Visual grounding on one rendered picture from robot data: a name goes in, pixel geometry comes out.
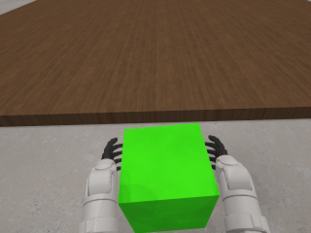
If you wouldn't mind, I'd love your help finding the left robot forearm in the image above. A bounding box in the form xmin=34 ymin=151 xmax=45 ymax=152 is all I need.
xmin=77 ymin=158 xmax=120 ymax=233

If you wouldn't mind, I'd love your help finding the robot right hand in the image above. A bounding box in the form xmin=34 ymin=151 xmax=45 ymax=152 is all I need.
xmin=205 ymin=135 xmax=228 ymax=170

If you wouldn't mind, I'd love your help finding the robot left hand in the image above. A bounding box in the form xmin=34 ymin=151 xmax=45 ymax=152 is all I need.
xmin=101 ymin=137 xmax=123 ymax=171

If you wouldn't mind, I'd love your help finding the carton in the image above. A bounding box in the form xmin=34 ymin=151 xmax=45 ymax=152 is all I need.
xmin=118 ymin=123 xmax=220 ymax=233

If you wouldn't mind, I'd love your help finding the right robot forearm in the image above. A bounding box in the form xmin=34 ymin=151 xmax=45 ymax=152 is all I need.
xmin=215 ymin=154 xmax=271 ymax=233

